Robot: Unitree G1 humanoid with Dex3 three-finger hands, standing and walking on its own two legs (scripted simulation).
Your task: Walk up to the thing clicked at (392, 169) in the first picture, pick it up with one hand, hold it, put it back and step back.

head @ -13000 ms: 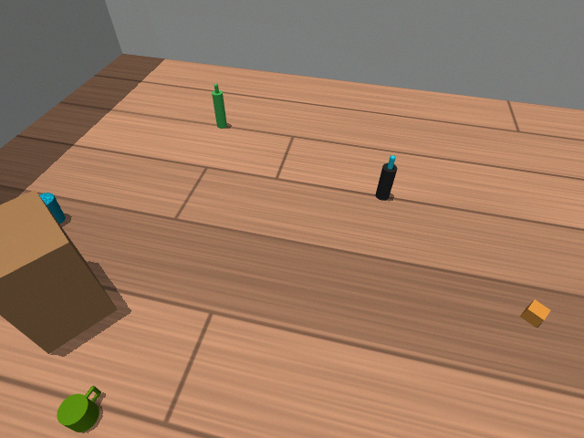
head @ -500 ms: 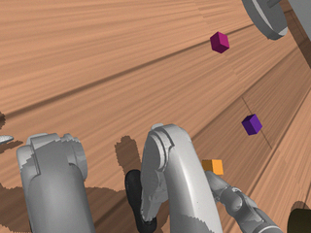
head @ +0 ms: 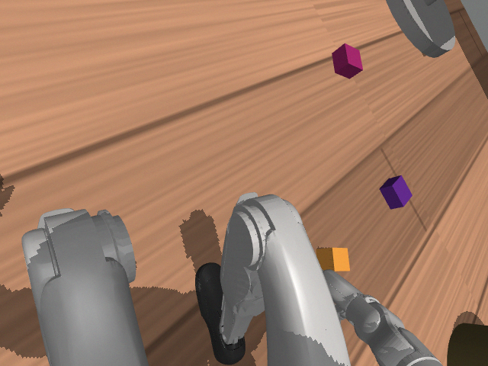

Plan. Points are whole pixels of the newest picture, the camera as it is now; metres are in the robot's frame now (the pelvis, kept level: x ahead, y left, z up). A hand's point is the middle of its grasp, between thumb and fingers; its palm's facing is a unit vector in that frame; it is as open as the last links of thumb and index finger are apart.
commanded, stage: close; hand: left
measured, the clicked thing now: out of the picture +0.39 +0.33 -0.15
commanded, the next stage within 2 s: settle in 0.02 s
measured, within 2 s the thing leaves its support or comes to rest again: leaves its support in 0.48 s
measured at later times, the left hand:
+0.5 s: hand out of the picture +0.36 +0.31 -0.15, palm faces +0.40 -0.92 -0.01, open 9.2 cm
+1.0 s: hand out of the picture +0.35 +0.33 -0.02, palm faces +0.41 -0.91 -0.04, open 9.3 cm
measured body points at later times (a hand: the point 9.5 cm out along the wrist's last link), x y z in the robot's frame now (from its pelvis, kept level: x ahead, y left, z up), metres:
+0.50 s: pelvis +0.01 +0.00 +0.01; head +0.21 +0.19 +0.36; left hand +0.34 +0.36 -0.14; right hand +0.22 -0.23 -0.04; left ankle +0.08 +0.13 -0.24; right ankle +0.13 -0.12 -0.24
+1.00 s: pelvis +0.01 -0.01 +0.04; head +0.19 +0.11 +0.44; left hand +0.32 +0.38 -0.02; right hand +0.21 -0.24 -0.05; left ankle +0.08 +0.13 -0.24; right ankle +0.13 -0.13 -0.24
